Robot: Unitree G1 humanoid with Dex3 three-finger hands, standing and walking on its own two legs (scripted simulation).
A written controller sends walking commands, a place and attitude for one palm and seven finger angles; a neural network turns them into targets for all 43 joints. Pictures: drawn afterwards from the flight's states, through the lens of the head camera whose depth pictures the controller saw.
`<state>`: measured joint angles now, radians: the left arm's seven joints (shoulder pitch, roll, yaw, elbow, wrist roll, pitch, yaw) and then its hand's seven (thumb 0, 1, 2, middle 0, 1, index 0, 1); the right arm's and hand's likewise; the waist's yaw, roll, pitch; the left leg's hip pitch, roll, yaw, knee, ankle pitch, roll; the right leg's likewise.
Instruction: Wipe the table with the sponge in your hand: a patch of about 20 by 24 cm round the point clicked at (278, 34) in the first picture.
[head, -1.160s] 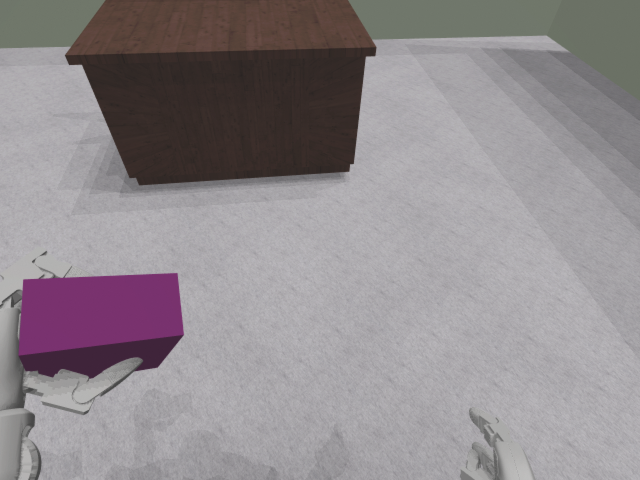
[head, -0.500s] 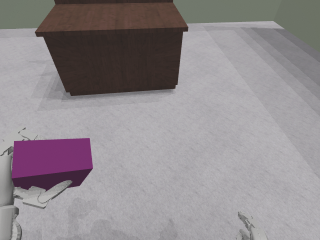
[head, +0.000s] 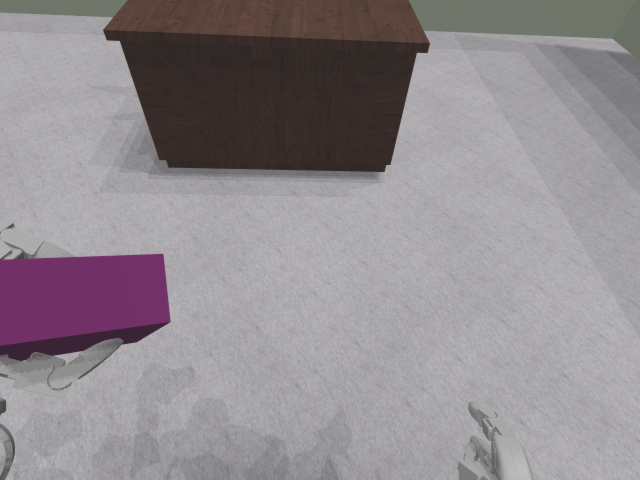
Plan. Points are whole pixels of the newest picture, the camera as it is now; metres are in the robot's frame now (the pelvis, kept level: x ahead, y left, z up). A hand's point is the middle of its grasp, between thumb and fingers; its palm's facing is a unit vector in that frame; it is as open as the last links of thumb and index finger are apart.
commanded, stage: walk to a spot facing it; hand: left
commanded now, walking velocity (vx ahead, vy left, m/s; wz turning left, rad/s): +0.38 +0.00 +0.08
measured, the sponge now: (103, 308) +0.23 +0.22 +0.16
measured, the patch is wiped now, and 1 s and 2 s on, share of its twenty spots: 0.00 0.00 0.00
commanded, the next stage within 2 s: none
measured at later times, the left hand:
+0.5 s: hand (200, 206) +0.35 +0.16 +0.18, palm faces +0.38 -0.77 -0.52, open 9.9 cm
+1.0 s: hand (208, 106) +0.49 +0.18 +0.21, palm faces +0.49 -0.75 -0.45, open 9.9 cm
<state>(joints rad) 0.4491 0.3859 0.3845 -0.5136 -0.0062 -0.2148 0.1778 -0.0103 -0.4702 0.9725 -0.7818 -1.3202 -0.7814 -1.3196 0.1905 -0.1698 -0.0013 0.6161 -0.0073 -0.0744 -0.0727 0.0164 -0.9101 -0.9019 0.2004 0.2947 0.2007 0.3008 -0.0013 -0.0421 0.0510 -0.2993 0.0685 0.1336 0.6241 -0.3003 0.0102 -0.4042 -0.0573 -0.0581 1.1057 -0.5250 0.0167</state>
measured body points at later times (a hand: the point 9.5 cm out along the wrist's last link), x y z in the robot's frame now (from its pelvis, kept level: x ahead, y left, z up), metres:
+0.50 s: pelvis +0.15 -0.08 +0.01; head +0.19 -0.10 +0.46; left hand +0.32 +0.20 +0.21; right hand +0.31 -0.33 -0.10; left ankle +0.15 +0.06 -0.62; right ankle +0.14 -0.15 -0.73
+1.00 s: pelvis +0.31 -0.08 +0.01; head +0.34 -0.07 +0.46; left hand +0.46 +0.22 +0.23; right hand +0.50 -0.24 -0.08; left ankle +0.32 +0.05 -0.72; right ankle +0.37 -0.22 -0.67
